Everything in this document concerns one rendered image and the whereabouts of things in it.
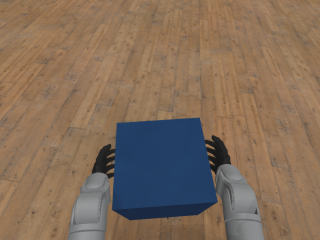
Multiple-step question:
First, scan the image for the robot right forearm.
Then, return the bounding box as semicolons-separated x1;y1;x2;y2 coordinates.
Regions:
215;164;265;240

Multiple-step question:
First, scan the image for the carton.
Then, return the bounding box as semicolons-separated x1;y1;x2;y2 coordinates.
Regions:
112;117;218;220

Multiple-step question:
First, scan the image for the robot left forearm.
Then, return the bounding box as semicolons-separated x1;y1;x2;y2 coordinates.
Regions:
67;172;111;240

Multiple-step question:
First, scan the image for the robot left hand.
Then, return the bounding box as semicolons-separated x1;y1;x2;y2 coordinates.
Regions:
91;144;116;178

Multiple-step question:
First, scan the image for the robot right hand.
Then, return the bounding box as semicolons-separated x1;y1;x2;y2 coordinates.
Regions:
204;135;231;175

